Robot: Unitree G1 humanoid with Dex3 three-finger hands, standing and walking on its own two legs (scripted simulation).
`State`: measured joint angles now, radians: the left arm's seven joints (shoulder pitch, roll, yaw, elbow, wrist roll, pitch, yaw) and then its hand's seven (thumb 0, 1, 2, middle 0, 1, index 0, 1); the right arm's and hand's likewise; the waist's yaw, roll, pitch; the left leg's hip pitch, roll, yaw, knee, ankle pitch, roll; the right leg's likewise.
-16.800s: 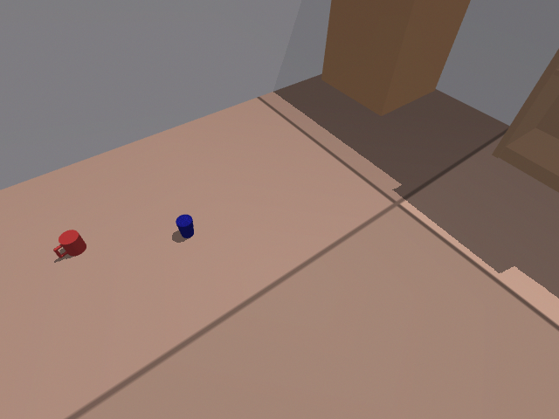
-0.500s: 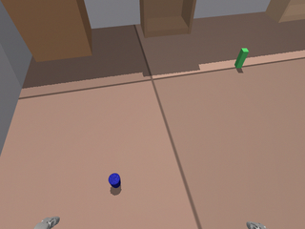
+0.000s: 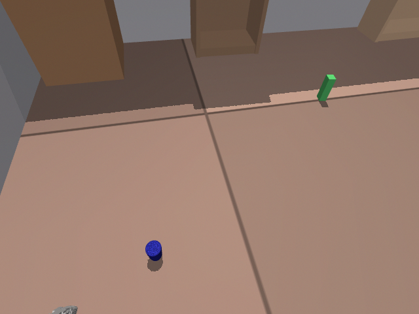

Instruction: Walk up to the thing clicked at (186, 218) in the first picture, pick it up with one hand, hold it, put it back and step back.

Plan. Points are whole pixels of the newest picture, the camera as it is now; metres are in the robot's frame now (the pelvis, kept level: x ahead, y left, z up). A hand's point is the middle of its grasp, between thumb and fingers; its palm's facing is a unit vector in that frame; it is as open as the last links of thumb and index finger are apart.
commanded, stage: walk up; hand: left
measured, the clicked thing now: (154, 251) +0.47 +0.23 -0.73
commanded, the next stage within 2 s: stand in 0.24 s
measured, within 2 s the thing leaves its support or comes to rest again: neither
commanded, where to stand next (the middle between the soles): +0.07 +0.00 m, yaw -1 degrees
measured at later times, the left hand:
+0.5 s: hand out of the picture +0.08 +0.24 -0.15, palm faces +0.00 -0.94 -0.35, open 7.4 cm
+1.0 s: hand out of the picture +0.13 +0.23 -0.15, palm faces +0.00 -0.94 -0.35, open 7.4 cm
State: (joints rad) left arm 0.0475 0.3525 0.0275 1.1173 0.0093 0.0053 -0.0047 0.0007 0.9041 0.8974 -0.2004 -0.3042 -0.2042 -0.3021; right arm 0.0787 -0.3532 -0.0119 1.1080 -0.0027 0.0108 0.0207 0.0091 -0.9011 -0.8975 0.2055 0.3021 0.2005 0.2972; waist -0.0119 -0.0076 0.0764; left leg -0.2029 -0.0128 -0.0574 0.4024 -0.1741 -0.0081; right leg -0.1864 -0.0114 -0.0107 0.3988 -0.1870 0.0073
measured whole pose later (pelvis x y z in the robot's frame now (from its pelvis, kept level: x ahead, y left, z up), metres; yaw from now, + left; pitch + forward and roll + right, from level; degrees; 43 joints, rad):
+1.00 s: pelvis +0.04 -0.02 +0.00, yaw +0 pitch -2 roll +0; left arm 0.08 0.34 0.01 1.12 0.01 -0.01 0.00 0.00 0.90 0.90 -0.20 -0.30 -0.20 -0.30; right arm 0.09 -0.36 0.02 1.11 -0.01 -0.01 -0.01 0.01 -0.90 -0.90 0.21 0.30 0.20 0.30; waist -0.01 0.01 0.04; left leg -0.10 0.02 -0.07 0.33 -0.20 -0.03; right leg -0.08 0.02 -0.02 0.32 -0.21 -0.02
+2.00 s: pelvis +0.03 -0.02 +0.00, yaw +0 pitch -2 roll +0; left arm 0.11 0.35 0.00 1.13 0.01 -0.01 0.00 0.00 0.90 0.90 -0.20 -0.30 -0.20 -0.30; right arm 0.13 -0.36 0.02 1.12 -0.01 -0.01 0.00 0.01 -0.90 -0.90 0.21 0.30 0.20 0.30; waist 0.00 0.01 0.05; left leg -0.10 0.01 -0.07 0.31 -0.18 -0.03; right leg -0.09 0.01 -0.02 0.33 -0.20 -0.02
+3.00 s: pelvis +0.03 -0.02 +0.00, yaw -1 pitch -2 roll +0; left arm 0.13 0.35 0.00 1.13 0.01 -0.01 0.00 0.00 0.90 0.90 -0.20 -0.30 -0.20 -0.30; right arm 0.13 -0.36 0.02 1.11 -0.01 -0.01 0.00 0.01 -0.90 -0.90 0.21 0.30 0.20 0.30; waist 0.00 0.01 0.05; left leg -0.09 0.02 -0.06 0.31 -0.18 -0.03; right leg -0.08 0.01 -0.01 0.32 -0.19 -0.01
